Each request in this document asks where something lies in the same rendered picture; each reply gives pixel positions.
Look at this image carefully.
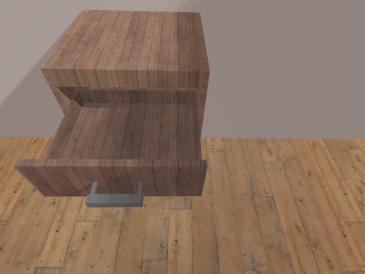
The drawer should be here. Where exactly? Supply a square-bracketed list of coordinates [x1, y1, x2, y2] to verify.
[14, 89, 208, 196]

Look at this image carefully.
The handle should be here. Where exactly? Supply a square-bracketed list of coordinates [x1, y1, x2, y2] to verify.
[85, 182, 143, 207]

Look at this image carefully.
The cabinet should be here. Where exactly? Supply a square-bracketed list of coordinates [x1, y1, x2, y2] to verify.
[40, 10, 210, 139]

